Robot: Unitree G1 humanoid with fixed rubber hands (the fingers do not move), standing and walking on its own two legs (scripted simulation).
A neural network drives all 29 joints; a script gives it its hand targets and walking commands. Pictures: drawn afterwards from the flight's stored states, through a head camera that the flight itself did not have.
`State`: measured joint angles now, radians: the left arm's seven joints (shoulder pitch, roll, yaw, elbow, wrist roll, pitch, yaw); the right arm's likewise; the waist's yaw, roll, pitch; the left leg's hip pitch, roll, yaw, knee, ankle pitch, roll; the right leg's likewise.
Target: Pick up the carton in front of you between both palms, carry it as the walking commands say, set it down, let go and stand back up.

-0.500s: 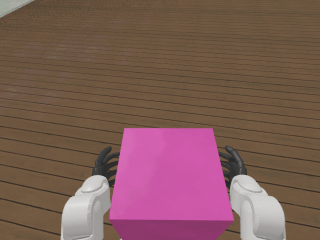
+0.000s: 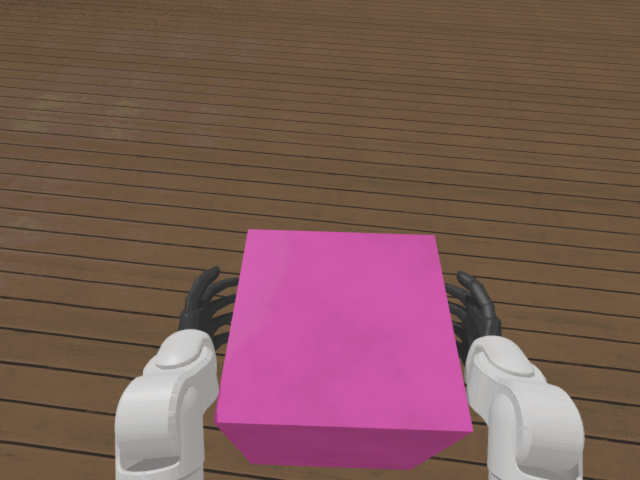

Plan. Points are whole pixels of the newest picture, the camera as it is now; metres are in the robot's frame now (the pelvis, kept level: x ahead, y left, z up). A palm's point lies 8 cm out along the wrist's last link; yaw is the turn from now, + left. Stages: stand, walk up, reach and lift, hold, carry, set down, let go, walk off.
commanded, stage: carry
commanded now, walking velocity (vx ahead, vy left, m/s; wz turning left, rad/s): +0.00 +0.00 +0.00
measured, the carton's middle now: (335, 359) +0.25 +0.00 +0.02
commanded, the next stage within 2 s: hold in 1.76 s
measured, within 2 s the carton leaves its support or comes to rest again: neither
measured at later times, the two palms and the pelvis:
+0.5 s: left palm (230, 283) +0.35 +0.14 +0.04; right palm (451, 282) +0.36 -0.16 +0.04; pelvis +0.08 -0.02 -0.01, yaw +1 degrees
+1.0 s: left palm (231, 286) +0.35 +0.14 +0.04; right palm (451, 284) +0.36 -0.16 +0.04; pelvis +0.06 -0.02 -0.01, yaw +1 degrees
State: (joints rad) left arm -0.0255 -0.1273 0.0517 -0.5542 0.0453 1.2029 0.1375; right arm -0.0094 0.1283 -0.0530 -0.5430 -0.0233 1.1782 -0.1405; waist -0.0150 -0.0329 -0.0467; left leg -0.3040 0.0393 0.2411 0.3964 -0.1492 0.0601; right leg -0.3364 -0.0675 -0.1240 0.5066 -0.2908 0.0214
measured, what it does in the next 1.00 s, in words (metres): steps on the spot: right foot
